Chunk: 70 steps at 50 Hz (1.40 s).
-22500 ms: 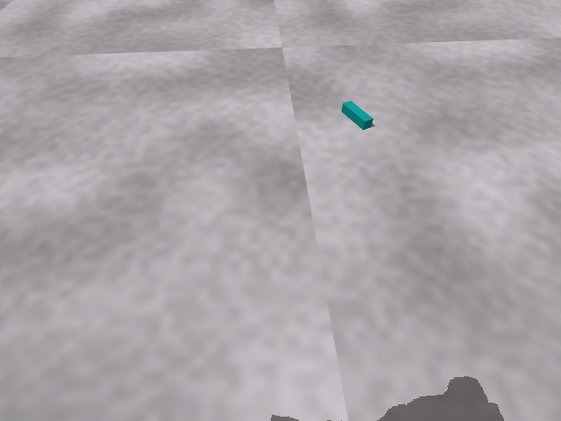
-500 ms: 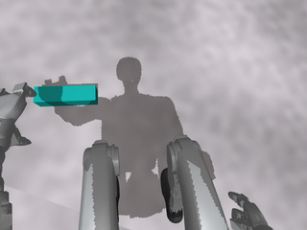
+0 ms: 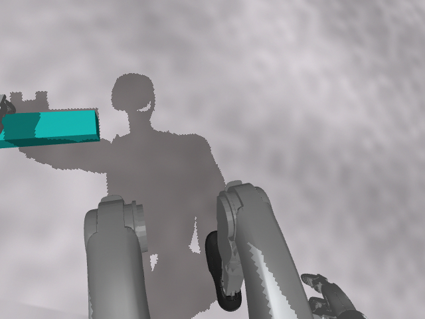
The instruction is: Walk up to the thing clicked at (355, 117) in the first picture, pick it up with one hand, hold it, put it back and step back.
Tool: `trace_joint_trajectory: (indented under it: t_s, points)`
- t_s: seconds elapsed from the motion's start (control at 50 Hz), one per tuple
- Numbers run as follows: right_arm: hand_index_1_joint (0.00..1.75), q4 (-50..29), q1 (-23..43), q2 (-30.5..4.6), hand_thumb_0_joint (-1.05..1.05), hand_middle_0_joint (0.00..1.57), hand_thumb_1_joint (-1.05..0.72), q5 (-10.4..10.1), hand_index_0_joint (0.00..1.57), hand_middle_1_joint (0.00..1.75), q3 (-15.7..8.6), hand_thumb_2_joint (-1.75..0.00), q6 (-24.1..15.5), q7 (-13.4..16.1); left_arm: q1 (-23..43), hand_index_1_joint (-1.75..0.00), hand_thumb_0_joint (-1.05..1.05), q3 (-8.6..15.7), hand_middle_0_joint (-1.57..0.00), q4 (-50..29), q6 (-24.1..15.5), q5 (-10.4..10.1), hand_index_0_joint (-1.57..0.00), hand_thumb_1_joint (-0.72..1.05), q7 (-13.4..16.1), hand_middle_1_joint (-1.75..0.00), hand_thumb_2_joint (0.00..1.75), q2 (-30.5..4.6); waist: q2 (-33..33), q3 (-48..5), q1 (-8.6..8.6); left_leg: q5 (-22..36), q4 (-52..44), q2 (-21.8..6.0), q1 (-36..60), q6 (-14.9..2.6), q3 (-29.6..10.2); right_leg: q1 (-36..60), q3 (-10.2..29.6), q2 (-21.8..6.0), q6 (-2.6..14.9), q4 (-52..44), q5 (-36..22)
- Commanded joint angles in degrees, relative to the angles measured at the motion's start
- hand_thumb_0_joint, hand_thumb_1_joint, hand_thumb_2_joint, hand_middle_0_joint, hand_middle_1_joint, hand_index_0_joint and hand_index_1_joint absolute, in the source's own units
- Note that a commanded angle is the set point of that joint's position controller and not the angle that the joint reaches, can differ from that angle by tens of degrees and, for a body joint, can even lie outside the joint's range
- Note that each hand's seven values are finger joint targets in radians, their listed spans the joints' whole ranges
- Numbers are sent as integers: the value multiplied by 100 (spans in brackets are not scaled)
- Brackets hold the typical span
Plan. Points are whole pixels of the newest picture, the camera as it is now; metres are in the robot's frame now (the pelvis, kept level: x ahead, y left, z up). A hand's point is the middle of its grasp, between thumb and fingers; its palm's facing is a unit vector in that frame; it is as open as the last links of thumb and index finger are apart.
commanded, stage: rise first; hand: left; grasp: from above
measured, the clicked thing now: (47, 129) +0.51 +0.32 -0.32
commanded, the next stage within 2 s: none
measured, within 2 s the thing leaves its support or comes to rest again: neither
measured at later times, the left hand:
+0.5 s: hand (0, 142) +0.44 +0.36 -0.19, palm faces -0.47 -0.07 -0.88, open 14.2 cm
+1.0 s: hand (7, 137) +0.45 +0.36 -0.20, palm faces -0.46 -0.07 -0.88, open 14.1 cm
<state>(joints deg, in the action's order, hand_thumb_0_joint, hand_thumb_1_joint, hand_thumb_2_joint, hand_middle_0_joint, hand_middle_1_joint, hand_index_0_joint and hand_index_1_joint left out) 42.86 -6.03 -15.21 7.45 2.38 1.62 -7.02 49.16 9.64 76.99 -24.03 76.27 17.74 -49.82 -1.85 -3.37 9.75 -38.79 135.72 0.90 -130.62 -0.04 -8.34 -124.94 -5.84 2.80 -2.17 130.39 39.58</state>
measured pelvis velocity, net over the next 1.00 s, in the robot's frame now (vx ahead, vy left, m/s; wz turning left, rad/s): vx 0.01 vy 0.00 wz -0.04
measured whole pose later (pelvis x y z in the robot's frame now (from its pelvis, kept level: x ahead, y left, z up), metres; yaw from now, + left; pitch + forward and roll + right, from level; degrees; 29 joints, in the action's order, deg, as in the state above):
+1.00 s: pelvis +0.01 +0.00 -0.02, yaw -2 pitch +33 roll -11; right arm 40.9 -5.7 -15.5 9.0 6.7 1.1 -8.4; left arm 54.8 9.0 81.7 -21.6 76.5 19.8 -54.2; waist -3.1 0.5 12.9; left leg -40.5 140.9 0.7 -134.2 0.1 -10.3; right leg -128.1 -7.5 3.6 -2.6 134.0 40.3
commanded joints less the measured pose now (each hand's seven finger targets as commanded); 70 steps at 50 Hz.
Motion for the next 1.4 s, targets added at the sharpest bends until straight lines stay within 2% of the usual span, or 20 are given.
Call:
trace_joint_trajectory:
  t_s: [0.0, 0.04, 0.14, 0.32, 0.38, 0.42, 0.54, 0.7, 0.74, 0.8, 0.86, 0.94, 0.98, 1.04, 1.12, 1.18, 1.22, 1.32, 1.36, 1.38]
  points:
    - [30, -74, -1085, -1489, 0, 20, -90, 92, 20, 30, -428, -90, -14, 67, 1734, -97, 0, 268, -6, -686, -34, -35, -5, -55, 352, -96, 102, -1830, 1842, -3701, 11, 807, -1483, -47, 3276, -160, 346, 1197, -386, 134, 417, -1168, -882]
    - [30, -118, -1035, -1470, 0, 20, -90, 126, 20, 30, -385, -90, -42, 46, 1816, -99, 0, 189, -6, -738, -9, -66, -6, -54, 380, -99, 101, -1786, 2056, -3712, -1, 922, -1424, -44, 3322, -152, 360, 1176, -380, 136, 417, -1116, -967]
    - [30, -146, -1076, -1486, 0, 20, -91, 137, 20, 30, -349, -90, -48, 34, 1744, -100, 0, 292, -6, -649, 96, -75, -6, -55, 381, -100, 101, -1948, 1893, -3829, -17, 1134, -1283, -53, 3273, -180, 357, 1329, -397, 166, 394, -1083, -1157]
    - [30, -123, -1173, -1501, 0, 20, -91, 221, 20, 30, -243, -90, -1, -17, 1690, -101, 0, 310, -6, -570, 104, -144, -6, -54, 313, -101, 100, -2035, 1976, -3763, 83, 1358, -1081, -64, 3105, -196, 370, 1469, -413, 186, 377, -983, -1391]
    - [30, -166, -1075, -1520, 0, 20, -91, 214, 20, 30, -203, -90, 0, -23, 1718, -101, 0, 329, -6, -531, 84, -171, -6, -56, 323, -101, 102, -2053, 1934, -3611, 86, 1186, -1076, -71, 2996, -193, 352, 1385, -414, 185, 378, -980, -1248]
    - [30, -161, -1134, -1548, 0, 20, -91, 232, 20, 30, -184, -90, 15, -22, 1770, -100, 0, 391, -6, -617, 74, -164, -6, -55, 342, -101, 102, -2170, 1911, -3838, 122, 1359, -972, -76, 3011, -208, 365, 1562, -421, 204, 353, -972, -1427]
    - [30, -175, -1032, -1578, 0, 20, -91, 230, 20, 30, -146, -90, 6, -29, 1850, -101, 0, 283, -6, -419, 65, -161, -5, -56, 392, -101, 102, -2101, 1965, -3543, 154, 972, -1015, -91, 2921, -187, 289, 1210, -463, 203, 392, -907, -1086]
    - [30, -170, -1093, -1585, 0, 20, -91, 194, 20, 30, -85, -90, -38, -38, 2018, -103, 0, 175, -6, -350, 150, -112, -6, -54, 468, -104, 100, -2074, 2053, -3495, 253, 1047, -989, -95, 2953, -169, 254, 1138, -489, 211, 397, -862, -1175]
    - [30, -173, -1082, -1574, 0, 20, -91, 197, 20, 30, -80, -90, -53, -36, 2060, -103, 0, 189, -6, -412, 158, -105, -7, -54, 491, -104, 99, -2125, 2208, -3537, 197, 1004, -1019, -87, 2907, -150, 293, 1209, -477, 211, 412, -860, -1180]
    - [30, -191, -1142, -1594, 0, 20, -91, 213, 20, 30, -61, -90, -58, -56, 2156, -103, 0, 149, -6, -453, 196, -111, -6, -54, 478, -104, 100, -2071, 2221, -3643, 303, 1174, -992, -93, 3024, -146, 250, 1251, -505, 204, 394, -834, -1302]
    - [30, -187, -1163, -1583, 0, 20, -91, 186, 20, 30, -48, -90, -61, -70, 2002, -103, 0, 113, -6, -319, 234, -121, -6, -54, 441, -104, 100, -2056, 2147, -3611, 283, 1332, -944, -108, 3079, -154, 222, 1242, -501, 207, 389, -825, -1406]
    - [30, -205, -1195, -1590, 0, 20, -91, 198, 20, 30, -30, -90, -59, -78, 2079, -103, 0, 154, -6, -349, 219, -112, -6, -55, 413, -104, 100, -2135, 2218, -3587, 284, 1306, -954, -102, 3007, -147, 253, 1316, -496, 208, 391, -840, -1400]
    - [30, -221, -1209, -1593, 0, 20, -91, 181, 20, 30, -8, -90, -67, -89, 2094, -104, 0, 120, -6, -248, 229, -158, -7, -55, 399, -104, 100, -2089, 2090, -3473, 373, 1283, -947, -108, 2933, -152, 212, 1290, -508, 204, 387, -826, -1389]
    - [30, -252, -1198, -1616, 0, 20, -91, 201, 20, 30, 18, -90, -45, -90, 2145, -104, 0, 161, -6, -333, 186, -134, -7, -54, 406, -104, 100, -2211, 2190, -3613, 321, 1299, -915, -105, 2947, -157, 271, 1427, -501, 224, 380, -872, -1411]
    - [30, -227, -1209, -1623, 0, 20, -91, 213, 20, 30, 77, -90, -42, -88, 2276, -104, 0, 105, -6, -271, 143, -125, -7, -55, 428, -104, 100, -2193, 2115, -3524, 426, 1243, -892, -108, 2843, -168, 237, 1396, -513, 237, 374, -861, -1386]
    - [30, -229, -1185, -1644, 0, 20, -91, 224, 20, 30, 107, -90, -54, -77, 2211, -104, 0, 158, -6, -152, 135, -81, -6, -55, 474, -104, 101, -2266, 2178, -3444, 370, 1209, -917, -118, 2916, -152, 226, 1320, -538, 238, 384, -857, -1324]
    - [30, -247, -1153, -1641, 0, 20, -91, 225, 20, 30, 137, -90, -76, -79, 2268, -104, 0, 48, -6, -27, 149, -52, -7, -55, 495, -104, 100, -2205, 2209, -3326, 463, 1132, -909, -126, 2874, -147, 202, 1222, -551, 241, 392, -820, -1291]
    - [30, -236, -1187, -1676, 0, 20, -91, 219, 20, 30, 159, -90, -114, -63, 2349, -104, 0, 14, -6, 74, 171, 6, -7, -54, 560, -104, 101, -2244, 2211, -3305, 515, 1036, -920, -128, 2851, -137, 166, 1153, -577, 245, 397, -801, -1232]
    - [30, -263, -1181, -1692, 0, 20, -91, 213, 20, 30, 145, -90, -144, -56, 2308, -104, 0, 130, -6, 61, 197, -19, -7, -55, 597, -104, 100, -2378, 2347, -3306, 417, 1093, -943, -128, 2938, -122, 180, 1152, -567, 217, 403, -760, -1259]
    - [30, -282, -1184, -1684, 0, 20, -91, 225, 20, 30, 157, -90, -147, -62, 2371, -104, 0, 100, -6, -24, 200, -13, -7, -55, 594, -104, 101, -2359, 2397, -3400, 458, 1160, -946, -147, 3017, -105, 142, 1143, -591, 222, 404, -726, -1300]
